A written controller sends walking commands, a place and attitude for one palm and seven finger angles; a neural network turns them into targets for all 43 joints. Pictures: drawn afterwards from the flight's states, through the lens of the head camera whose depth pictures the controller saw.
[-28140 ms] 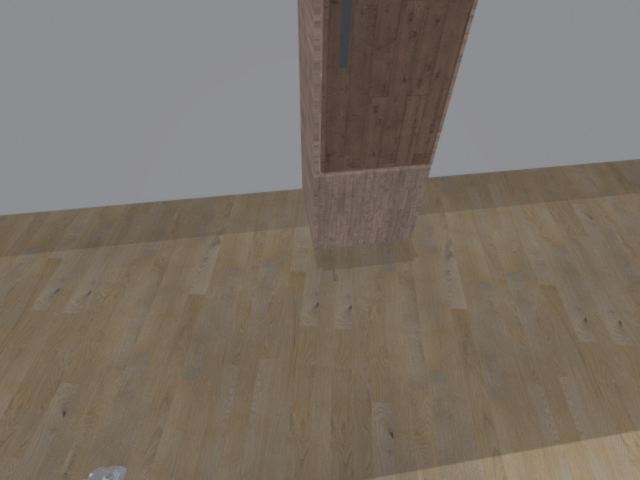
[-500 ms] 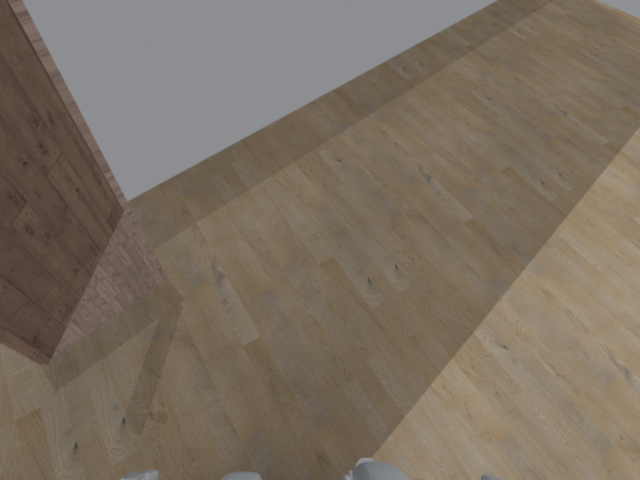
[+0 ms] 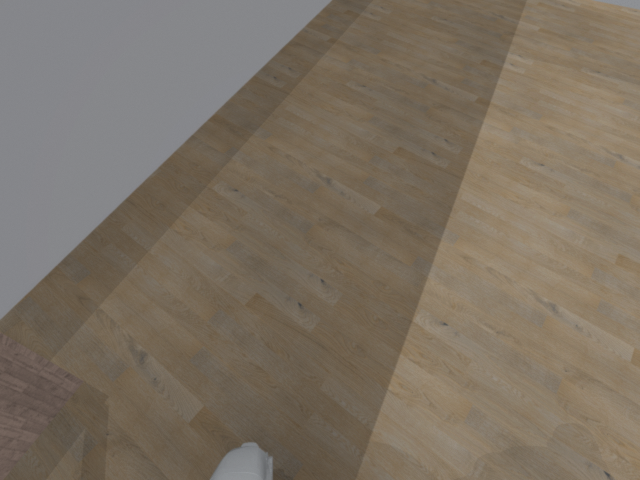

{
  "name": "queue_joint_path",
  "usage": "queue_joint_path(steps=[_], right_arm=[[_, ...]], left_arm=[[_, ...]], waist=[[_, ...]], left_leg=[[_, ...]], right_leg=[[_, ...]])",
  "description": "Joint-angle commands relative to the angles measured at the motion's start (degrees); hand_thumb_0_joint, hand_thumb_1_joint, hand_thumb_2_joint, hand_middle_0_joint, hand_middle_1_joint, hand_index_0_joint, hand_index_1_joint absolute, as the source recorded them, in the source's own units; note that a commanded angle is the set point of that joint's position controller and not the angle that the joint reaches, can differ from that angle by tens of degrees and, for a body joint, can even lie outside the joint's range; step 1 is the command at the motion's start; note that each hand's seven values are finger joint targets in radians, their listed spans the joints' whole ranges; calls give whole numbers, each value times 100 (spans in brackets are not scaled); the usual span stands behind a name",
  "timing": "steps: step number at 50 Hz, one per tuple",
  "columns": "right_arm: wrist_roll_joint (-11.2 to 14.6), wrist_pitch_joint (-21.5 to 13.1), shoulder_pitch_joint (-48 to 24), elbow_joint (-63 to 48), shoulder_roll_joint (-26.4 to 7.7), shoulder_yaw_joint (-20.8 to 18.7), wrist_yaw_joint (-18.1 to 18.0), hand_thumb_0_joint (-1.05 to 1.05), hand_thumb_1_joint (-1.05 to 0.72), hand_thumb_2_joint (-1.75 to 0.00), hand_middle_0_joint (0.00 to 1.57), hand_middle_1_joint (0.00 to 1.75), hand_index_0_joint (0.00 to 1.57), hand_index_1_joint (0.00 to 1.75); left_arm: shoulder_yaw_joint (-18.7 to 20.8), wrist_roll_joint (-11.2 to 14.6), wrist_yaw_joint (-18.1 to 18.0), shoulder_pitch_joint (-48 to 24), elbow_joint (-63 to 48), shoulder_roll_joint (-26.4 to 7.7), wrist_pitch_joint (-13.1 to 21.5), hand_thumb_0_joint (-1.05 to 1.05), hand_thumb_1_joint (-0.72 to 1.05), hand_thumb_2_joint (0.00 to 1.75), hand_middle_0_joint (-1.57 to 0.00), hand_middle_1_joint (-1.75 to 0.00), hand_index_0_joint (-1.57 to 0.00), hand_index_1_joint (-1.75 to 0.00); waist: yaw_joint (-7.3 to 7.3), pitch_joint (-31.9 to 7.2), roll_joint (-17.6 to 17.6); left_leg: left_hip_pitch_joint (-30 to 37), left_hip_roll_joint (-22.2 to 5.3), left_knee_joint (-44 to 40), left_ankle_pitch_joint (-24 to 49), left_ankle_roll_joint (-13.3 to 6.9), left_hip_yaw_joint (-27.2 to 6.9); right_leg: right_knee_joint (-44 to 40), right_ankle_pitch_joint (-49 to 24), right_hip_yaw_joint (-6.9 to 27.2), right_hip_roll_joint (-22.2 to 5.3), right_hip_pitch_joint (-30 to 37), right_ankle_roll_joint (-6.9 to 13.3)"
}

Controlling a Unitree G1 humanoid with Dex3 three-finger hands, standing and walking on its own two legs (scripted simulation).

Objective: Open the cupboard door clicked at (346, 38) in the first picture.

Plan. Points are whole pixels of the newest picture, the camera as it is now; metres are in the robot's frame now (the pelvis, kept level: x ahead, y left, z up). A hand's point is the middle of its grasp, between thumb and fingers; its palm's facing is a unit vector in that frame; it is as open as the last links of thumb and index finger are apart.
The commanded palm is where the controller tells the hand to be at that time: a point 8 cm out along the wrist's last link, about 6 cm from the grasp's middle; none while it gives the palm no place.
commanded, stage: walk to a spot facing it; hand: left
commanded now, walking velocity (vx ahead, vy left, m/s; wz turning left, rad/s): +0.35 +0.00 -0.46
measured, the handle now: out of the picture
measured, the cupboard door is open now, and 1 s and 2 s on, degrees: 40 40 40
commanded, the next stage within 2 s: turn to face it in 0.94 s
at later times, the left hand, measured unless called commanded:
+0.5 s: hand (263, 298) +0.41 +0.12 -0.16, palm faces -0.34 -0.92 -0.19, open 7.4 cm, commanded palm none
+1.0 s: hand (288, 277) +0.48 +0.09 -0.19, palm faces -0.27 -0.95 -0.16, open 7.3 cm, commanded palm none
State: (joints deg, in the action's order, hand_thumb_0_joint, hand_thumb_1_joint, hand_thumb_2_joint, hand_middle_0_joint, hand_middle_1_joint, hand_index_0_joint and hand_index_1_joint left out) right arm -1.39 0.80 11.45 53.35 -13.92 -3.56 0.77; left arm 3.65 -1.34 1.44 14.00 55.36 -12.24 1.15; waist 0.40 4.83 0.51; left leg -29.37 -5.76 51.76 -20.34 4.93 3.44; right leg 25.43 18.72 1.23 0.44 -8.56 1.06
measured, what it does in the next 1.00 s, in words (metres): walks ahead, turning right: left foot, then right foot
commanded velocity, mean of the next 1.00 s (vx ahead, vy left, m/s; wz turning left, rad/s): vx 0.34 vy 0.00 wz -0.31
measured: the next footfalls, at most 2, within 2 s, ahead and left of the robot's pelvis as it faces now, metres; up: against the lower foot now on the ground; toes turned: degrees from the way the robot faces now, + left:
left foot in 0.12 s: +0.18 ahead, +0.14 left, +0.00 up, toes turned +2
right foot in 0.56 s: +0.33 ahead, -0.16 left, +0.00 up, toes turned -24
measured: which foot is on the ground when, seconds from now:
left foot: up 0.00-0.10, down 0.12-0.54, up 0.56-0.98, down 1.00-1.00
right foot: down 0.00-0.12, up 0.14-0.54, down 0.56-1.00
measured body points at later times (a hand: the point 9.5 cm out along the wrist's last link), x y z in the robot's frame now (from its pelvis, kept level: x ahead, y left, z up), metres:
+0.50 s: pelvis +0.22 -0.01 +0.00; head +0.27 -0.03 +0.44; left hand +0.43 +0.17 -0.14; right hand +0.07 -0.20 -0.15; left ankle +0.14 +0.14 -0.74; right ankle +0.28 -0.15 -0.72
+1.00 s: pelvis +0.47 -0.10 -0.01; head +0.50 -0.09 +0.43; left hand +0.49 +0.14 -0.18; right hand +0.51 -0.36 -0.14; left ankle +0.60 -0.04 -0.74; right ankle +0.30 -0.14 -0.74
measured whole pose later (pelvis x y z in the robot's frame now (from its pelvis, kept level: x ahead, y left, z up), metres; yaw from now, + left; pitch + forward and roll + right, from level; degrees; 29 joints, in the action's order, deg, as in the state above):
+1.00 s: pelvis +0.47 -0.10 -0.01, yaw -22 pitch +0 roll -1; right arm -1.8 -2.9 4.8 56.0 -10.3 -2.4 1.1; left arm 2.9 -0.5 0.1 22.3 64.6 -9.9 3.6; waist -2.3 3.0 0.9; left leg -24.7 -3.8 31.9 -8.4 -0.4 6.5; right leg 26.9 25.7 -2.6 1.8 0.0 1.7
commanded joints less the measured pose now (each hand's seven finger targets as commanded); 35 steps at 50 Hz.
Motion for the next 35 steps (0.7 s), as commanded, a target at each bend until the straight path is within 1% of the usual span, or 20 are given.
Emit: queue_joint_path(steps=[1, 3, 4, 5, 6, 7, 9, 10, 12, 14, 22, 24, 25, 26, 27, 28, 29, 30, 32, 35], right_arm=[[41, -319, -346, -621, -298, -82, 26, 0, -90, -90, 20, 30, 20, 30], [36, -373, 86, -470, -385, -106, -24, 0, -90, -90, 20, 30, 20, 30], [23, -428, 715, -246, -564, -136, -90, 0, -90, -90, 20, 30, 20, 30], [-66, -484, 1537, -20, -1044, -257, -172, 0, -90, -90, 20, 30, 20, 30], [-175, -515, 2272, 96, -1659, -361, -220, 0, -90, -90, 20, 30, 20, 30], [-134, -453, 2090, 70, -1490, -272, -229, 0, -90, -90, 20, 30, 20, 30], [-103, -489, 1262, -135, -896, -159, -221, 0, -90, -90, 20, 30, 20, 30], [-96, -527, 1069, -143, -627, -75, -228, 0, -90, -90, 20, 30, 20, 30], [-54, -615, 1078, -26, -485, -31, -250, 0, -90, -90, 20, 30, 20, 30], [-28, -624, 1228, 125, -505, -48, -246, 0, -90, -90, 20, 30, 20, 30], [-96, -493, 1599, 391, -469, -18, -165, 0, -90, -90, 20, 30, 20, 30], [-83, -456, 1529, 454, -562, -26, -159, 0, -90, -90, 20, 30, 20, 30], [-56, -439, 1435, 448, -609, -19, -156, 0, -90, -90, 20, 30, 20, 30], [7, -448, 1234, 401, -592, 0, -128, 0, -90, -90, 20, 30, 20, 30], [119, -476, 1232, 227, -261, 55, -74, 0, -90, -90, 20, 30, 20, 30], [156, -477, 895, -6, -111, 53, -96, 0, -90, -90, 20, 30, 20, 30], [107, -467, 623, 40, -174, 5, -120, 0, -90, -90, 20, 30, 20, 30], [84, -465, 425, 52, -153, -22, -139, 0, -90, -90, 20, 30, 20, 30], [0, -324, 750, 304, 30, 3, -124, 0, -90, -90, 20, 30, 20, 30], [-32, -198, 1099, 497, 199, 0, -64, 0, -90, -90, 20, 30, 20, 30]], left_arm=[[354, -14, -48, 23, -270, -1231, 150, 0, 90, 90, -20, -30, -20, -30], [365, 3, -52, -155, -227, -1178, 126, 0, 90, 90, -20, -30, -20, -30], [343, 21, -53, -281, -265, -1044, 131, 0, 90, 90, -20, -30, -20, -30], [281, 55, -30, -181, -328, -702, 117, 0, 90, 90, -20, -30, -20, -30], [185, 104, 32, 23, -469, -334, 110, 0, 90, 90, -20, -30, -20, -30], [200, 28, 15, -327, -599, -484, 140, 0, 90, 90, -20, -30, -20, -30], [206, -31, 85, -733, -533, -428, 148, 0, 90, 90, -20, -30, -20, -30], [193, -53, 147, -654, -480, -326, 97, 0, 90, 90, -20, -30, -20, -30], [130, -65, 195, -443, -394, -123, -19, 0, 90, 90, -20, -30, -20, -30], [93, -61, 210, -490, -394, -41, -62, 0, 90, 90, -20, -30, -20, -30], [61, -55, 192, -1503, -673, -50, -45, 0, 90, 90, -20, -30, -20, -30], [92, -56, 162, -1122, -549, -179, -2, 0, 90, 90, -20, -30, -20, -30], [125, -58, 138, -517, -354, -280, 38, 0, 90, 90, -20, -30, -20, -30], [220, -75, 88, 507, -33, -560, 115, 0, 90, 90, -20, -30, -20, -30], [424, -87, -7, 1445, 209, -1255, 169, 0, 90, 90, -20, -30, -20, -30], [461, 73, -80, 1569, 261, -1618, 152, 0, 90, 90, -20, -30, -20, -30], [435, 97, -144, 1168, 176, -1489, 153, 0, 90, 90, -20, -30, -20, -30], [319, 99, -175, 716, 72, -1110, 151, 0, 90, 90, -20, -30, -20, -30], [155, 71, -179, 51, -66, -638, 228, 0, 90, 90, -20, -30, -20, -30], [131, 36, -146, -65, 19, -479, 316, 0, 90, 90, -20, -30, -20, -30]], waist=[[-88, -216, 856], [188, -278, 643], [506, -490, 267], [815, -1008, -830], [940, -1560, -2393], [834, -1208, -1628], [462, -149, -1083], [265, 1, -968], [98, -243, -919], [89, -522, -841], [273, -30, -750], [25, -228, -671], [-274, -478, -529], [-759, -962, -277], [-1102, -1702, 1108], [-994, -1612, 1538], [-855, -1262, 1162], [-602, -782, 756], [-45, -496, 434], [198, -417, 553]], left_leg=[[338, 270, -1138, 363, -93, 206], [1315, 396, -1833, 690, -133, 333], [2353, 380, -2318, 813, -203, 273], [3552, -489, -2708, 64, -538, -828], [4292, -2218, -3559, -502, -1207, -3144], [3624, -2521, -3910, -1093, -1561, -3715], [2351, -2108, -4065, -813, -1334, -2583], [2064, -1770, -4099, -248, -1119, -1887], [2389, -1417, -3954, 1369, -984, -729], [2690, -1315, -3852, 2031, -1001, -82], [2589, -1460, -3845, 2203, -983, 676], [2605, -1456, -3195, 3263, -895, 853], [2454, -1275, -2388, 3920, -785, 1029], [1730, -1007, -1089, 3937, -581, 1233], [120, -295, 870, 1481, -318, 1430], [-999, 246, 2426, -1495, -250, 673], [-1371, -71, 2872, -1031, -305, -89], [-1366, -325, 2696, -444, -276, -258], [-473, -504, 1812, 86, -197, -241], [-47, -351, 834, 427, -128, 5]], right_leg=[[-905, -944, 1207, -1209, 44, 902], [-536, -855, 1117, -1037, -361, 736], [123, -1164, 911, -799, -828, 585], [1643, -773, 520, -245, -1567, 319], [3840, 1642, -304, 477, -2725, 8], [4785, 1521, 278, 94, -3088, 140], [5364, 377, 206, -497, -3383, 72], [5153, -43, 135, -614, -3205, 8], [4587, -318, -76, -630, -3106, -111], [3901, -462, -230, -635, -2991, -149], [1424, -747, -778, -426, -2111, 23], [1181, -549, -984, -185, -1309, 184], [916, -593, -1144, 18, -469, 293], [645, -644, -932, -47, 1063, 479], [111, -258, 1182, -1553, 2660, 1024], [-795, -1132, 3156, -2643, 2681, 1535], [-853, -1179, 2880, -2533, 2168, 1467], [-858, -1451, 2242, -2281, 1444, 1310], [-1138, -1616, 1045, -1755, 82, 1000], [-1359, -1419, 454, -1329, -365, 921]])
